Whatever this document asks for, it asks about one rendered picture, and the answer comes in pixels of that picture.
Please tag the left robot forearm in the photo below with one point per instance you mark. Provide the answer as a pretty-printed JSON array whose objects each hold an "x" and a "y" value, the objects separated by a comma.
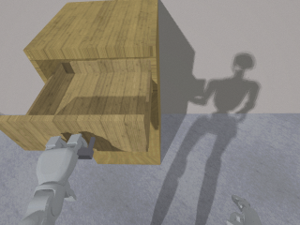
[{"x": 45, "y": 206}]

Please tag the left robot hand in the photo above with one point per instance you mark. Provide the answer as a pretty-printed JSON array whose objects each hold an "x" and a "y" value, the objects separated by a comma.
[{"x": 55, "y": 165}]

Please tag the right robot hand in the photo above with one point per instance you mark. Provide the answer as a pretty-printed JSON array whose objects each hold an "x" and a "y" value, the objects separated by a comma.
[{"x": 249, "y": 215}]

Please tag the drawer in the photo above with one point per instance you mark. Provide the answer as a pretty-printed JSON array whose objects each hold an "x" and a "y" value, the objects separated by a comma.
[{"x": 106, "y": 99}]

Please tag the cabinet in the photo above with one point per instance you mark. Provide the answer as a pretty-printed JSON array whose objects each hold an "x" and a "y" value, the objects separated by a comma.
[{"x": 105, "y": 30}]

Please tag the handle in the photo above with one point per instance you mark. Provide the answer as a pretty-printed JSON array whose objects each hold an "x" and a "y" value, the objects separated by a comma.
[{"x": 86, "y": 152}]

